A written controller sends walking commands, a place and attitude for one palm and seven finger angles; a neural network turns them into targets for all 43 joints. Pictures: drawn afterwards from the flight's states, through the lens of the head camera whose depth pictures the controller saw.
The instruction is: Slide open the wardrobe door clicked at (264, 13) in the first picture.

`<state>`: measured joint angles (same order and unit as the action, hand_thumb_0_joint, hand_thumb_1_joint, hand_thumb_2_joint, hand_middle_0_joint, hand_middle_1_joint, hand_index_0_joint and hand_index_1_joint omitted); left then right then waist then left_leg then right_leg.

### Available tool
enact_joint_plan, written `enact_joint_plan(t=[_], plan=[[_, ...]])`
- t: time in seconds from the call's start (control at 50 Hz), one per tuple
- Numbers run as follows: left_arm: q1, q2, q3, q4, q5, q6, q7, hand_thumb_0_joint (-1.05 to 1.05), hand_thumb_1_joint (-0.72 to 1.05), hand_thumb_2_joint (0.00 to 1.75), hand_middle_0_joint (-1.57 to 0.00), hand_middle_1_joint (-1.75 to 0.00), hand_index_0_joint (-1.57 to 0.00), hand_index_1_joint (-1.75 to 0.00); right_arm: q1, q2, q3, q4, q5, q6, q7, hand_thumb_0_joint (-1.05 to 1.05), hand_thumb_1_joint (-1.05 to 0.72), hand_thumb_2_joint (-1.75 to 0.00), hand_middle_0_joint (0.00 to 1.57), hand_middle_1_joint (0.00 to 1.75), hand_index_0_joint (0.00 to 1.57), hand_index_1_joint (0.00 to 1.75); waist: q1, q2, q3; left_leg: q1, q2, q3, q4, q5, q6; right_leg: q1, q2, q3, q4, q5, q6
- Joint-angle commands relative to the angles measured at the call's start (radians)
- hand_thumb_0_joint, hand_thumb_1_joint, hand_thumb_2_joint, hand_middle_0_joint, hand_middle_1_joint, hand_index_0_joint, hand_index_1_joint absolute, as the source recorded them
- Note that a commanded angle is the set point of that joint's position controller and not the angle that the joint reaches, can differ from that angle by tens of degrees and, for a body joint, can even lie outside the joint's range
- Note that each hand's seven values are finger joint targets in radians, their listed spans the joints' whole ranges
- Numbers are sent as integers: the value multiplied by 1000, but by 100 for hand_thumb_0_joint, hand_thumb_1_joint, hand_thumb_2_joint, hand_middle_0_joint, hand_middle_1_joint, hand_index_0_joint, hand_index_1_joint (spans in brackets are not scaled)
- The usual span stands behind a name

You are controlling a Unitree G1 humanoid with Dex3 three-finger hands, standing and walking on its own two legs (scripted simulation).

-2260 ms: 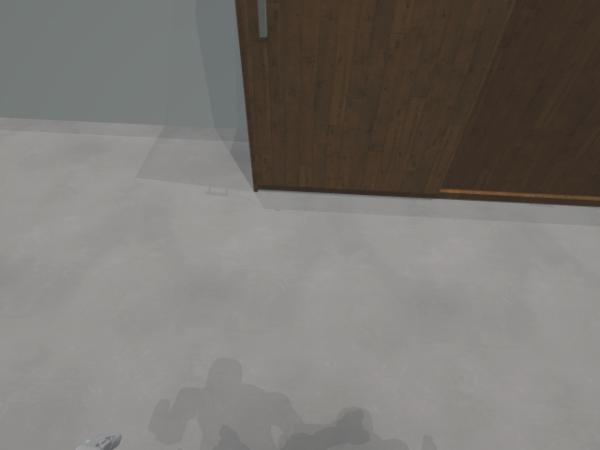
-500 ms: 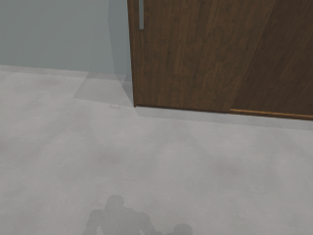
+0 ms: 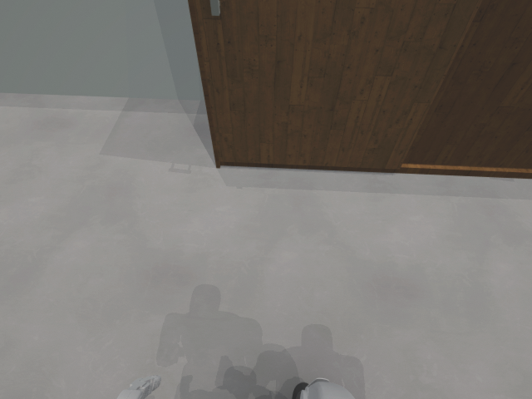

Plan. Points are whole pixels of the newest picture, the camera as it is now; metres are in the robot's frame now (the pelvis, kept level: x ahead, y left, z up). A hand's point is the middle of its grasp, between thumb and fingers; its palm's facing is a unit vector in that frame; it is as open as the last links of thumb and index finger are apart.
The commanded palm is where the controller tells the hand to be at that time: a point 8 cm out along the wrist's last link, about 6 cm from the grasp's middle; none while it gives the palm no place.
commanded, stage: walk to a spot facing it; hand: left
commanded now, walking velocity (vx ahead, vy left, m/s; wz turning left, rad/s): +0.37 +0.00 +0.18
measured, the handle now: out of the picture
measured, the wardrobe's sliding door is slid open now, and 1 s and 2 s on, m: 0.00 0.00 0.00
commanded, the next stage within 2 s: turn to face it in 0.66 s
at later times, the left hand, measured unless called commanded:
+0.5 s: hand out of the picture +0.12 +0.19 -0.18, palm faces +0.25 -0.96 -0.14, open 7.3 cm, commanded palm none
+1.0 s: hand (165, 230) +0.48 +0.23 -0.15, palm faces +0.08 -0.98 -0.20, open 7.4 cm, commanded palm none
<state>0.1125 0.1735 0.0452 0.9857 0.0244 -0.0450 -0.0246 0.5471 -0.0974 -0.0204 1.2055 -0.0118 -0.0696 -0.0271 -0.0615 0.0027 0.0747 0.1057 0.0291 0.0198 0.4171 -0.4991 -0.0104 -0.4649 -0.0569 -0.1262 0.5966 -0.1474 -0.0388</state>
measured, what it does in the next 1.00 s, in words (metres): walks ahead: left foot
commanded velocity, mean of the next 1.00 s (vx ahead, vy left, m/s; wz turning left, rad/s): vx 0.24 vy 0.00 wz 0.01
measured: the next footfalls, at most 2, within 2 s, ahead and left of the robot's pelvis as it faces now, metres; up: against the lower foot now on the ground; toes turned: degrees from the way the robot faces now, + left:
left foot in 0.48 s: +0.34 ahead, +0.14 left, +0.00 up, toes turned +17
right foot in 1.02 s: +0.55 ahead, -0.05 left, +0.00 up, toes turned -3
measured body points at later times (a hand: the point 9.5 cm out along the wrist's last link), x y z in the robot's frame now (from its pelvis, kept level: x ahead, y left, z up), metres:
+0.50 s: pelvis +0.23 +0.04 +0.00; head +0.24 +0.07 +0.45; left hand +0.11 +0.24 -0.16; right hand +0.39 -0.17 -0.12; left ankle +0.31 +0.13 -0.72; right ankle +0.12 -0.11 -0.70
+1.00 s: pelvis +0.41 +0.05 +0.01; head +0.43 +0.04 +0.46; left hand +0.47 +0.28 -0.13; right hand +0.36 -0.16 -0.15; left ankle +0.31 +0.13 -0.72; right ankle +0.51 -0.05 -0.71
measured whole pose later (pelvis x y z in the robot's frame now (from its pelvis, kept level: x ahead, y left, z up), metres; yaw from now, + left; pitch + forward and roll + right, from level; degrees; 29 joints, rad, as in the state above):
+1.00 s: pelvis +0.41 +0.05 +0.01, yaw +4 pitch -2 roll +1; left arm 0.18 0.16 0.05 1.02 0.03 -0.01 0.00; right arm 0.41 -0.11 -0.03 1.13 -0.02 -0.05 -0.03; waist -0.03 0.00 0.06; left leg -0.01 0.03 0.22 0.46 -0.41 0.01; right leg -0.41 -0.06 -0.11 0.63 -0.16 0.00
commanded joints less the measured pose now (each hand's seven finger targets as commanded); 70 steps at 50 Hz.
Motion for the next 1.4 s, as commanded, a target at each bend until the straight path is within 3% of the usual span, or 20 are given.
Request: enact_joint_plan(t=[0.0,0.06,0.14,0.22,0.36,0.42,0.44,0.46,0.48,0.54,0.58,0.74,0.9,0.96,0.98,1.0,1.02,1.14,1.3,1.38], plan=[[494,298,84,96,-6,-31,33,0,90,90,-20,-30,-20,-30,8,-114,-27,-100,13,-20,5,0,-90,-90,20,30,20,30,201,-246,-311,-674,-40,-39,930,-44,60,733,-452,698,-295,-124,-184],[252,153,45,49,-4,-30,39,0,90,90,-20,-30,-20,-30,-153,-98,-37,-133,-1,-4,19,0,-90,-90,20,30,20,30,118,-67,-20,-713,98,-62,965,145,67,316,-364,462,-371,-255,-145],[188,72,16,46,7,-41,41,0,90,90,-20,-30,-20,-30,-108,-55,-38,-127,-14,45,29,0,-90,-90,20,30,20,30,23,-80,24,-627,119,-21,800,219,27,116,-265,152,-412,-112,-87],[206,80,13,55,6,-48,39,0,90,90,-20,-30,-20,-30,-227,-62,-42,-188,-13,55,51,0,-90,-90,20,30,20,30,21,-120,70,-645,132,23,587,341,3,103,-231,62,-459,-107,-86],[322,141,19,86,6,-46,42,0,90,90,-20,-30,-20,-30,-422,-95,-32,-266,-10,26,71,0,-90,-90,20,30,20,30,90,-76,38,-628,75,99,263,309,37,403,-262,17,-351,188,-82],[310,155,24,90,2,-40,42,0,90,90,-20,-30,-20,-30,-233,-154,-51,-217,-19,13,57,0,-90,-90,20,30,20,30,-7,-8,-64,-301,-1,143,135,310,72,355,-215,-77,-30,403,-44],[326,128,23,75,-5,-38,36,0,90,90,-20,-30,-20,-30,-78,-241,-73,-182,-28,7,46,0,-90,-90,20,30,20,30,-68,138,-182,-47,111,-45,64,320,119,195,-134,-113,244,236,3],[343,75,10,41,-17,-38,22,0,90,90,-20,-30,-20,-30,14,-358,-98,-160,-23,4,33,0,-90,-90,20,30,20,30,-72,384,-239,137,368,-453,-71,408,219,-104,23,-100,573,-387,56],[279,111,13,15,-11,-36,27,0,90,90,-20,-30,-20,-30,4,-352,-91,-151,-6,14,23,0,-90,-90,20,30,20,30,-71,263,-229,131,409,-504,-124,405,255,-184,1,41,700,-416,35],[221,76,18,48,-3,-24,19,0,90,90,-20,-30,-20,-30,-200,-220,-55,-196,-4,-4,10,0,-90,-90,20,30,20,30,16,48,-75,-163,317,-256,-160,456,180,-161,-104,106,707,-201,47],[283,38,14,75,5,-2,18,0,90,90,-20,-30,-20,-30,-228,-177,-42,-188,-3,-17,7,0,-90,-90,20,30,20,30,61,66,-67,-250,256,-130,-190,483,152,-82,-101,101,640,-146,58],[188,27,22,39,6,39,17,0,90,90,-20,-30,-20,-30,-160,-155,-38,-145,2,-22,-1,0,-90,-90,20,30,20,30,72,65,36,-229,241,-22,-259,555,164,-183,-102,100,435,-1,85],[77,12,11,-2,0,35,25,0,90,90,-20,-30,-20,-30,-99,-170,-39,-103,-15,5,-11,0,-90,-90,20,30,20,30,36,130,43,-150,254,95,-78,900,142,-4,-11,11,86,-54,36],[232,56,23,35,6,20,27,0,90,90,-20,-30,-20,-30,-120,-182,-41,-107,-5,15,-12,0,-90,-90,20,30,20,30,113,68,-45,-207,225,127,152,859,91,260,24,-7,-73,77,26],[315,116,37,57,10,6,34,0,90,90,-20,-30,-20,-30,-114,-160,-41,-115,2,17,-8,0,-90,-90,20,30,20,30,142,-30,-117,-323,170,157,342,649,45,432,-77,103,-97,338,-8],[382,209,56,70,8,-5,43,0,90,90,-20,-30,-20,-30,-84,-103,-35,-136,11,15,-6,0,-90,-90,20,30,20,30,141,-267,-215,-535,22,191,633,33,-12,600,-343,452,-133,769,-140],[378,209,45,63,-18,1,47,0,90,90,-20,-30,-20,-30,-89,-130,-34,-147,14,31,-18,0,-90,-90,20,30,20,30,124,-204,-242,-516,23,57,749,-134,-17,529,-394,447,-191,858,-226],[111,107,38,-8,-6,23,65,0,90,90,-20,-30,-20,-30,-149,-83,-35,-135,-7,86,-6,0,-90,-90,20,30,20,30,32,-68,-111,-484,88,12,692,81,-41,157,-220,258,-320,269,-145],[139,151,54,-11,6,48,48,0,90,90,-20,-30,-20,-30,-255,-111,-35,-201,-4,86,1,0,-90,-90,20,30,20,30,76,-138,-91,-461,43,33,370,73,-34,180,-174,351,-372,-104,-147],[127,151,52,-7,-4,47,40,0,90,90,-20,-30,-20,-30,-172,-108,-27,-183,-8,60,3,0,-90,-90,20,30,20,30,44,-145,-98,-256,10,66,100,164,-23,103,-119,336,-362,-328,-96]])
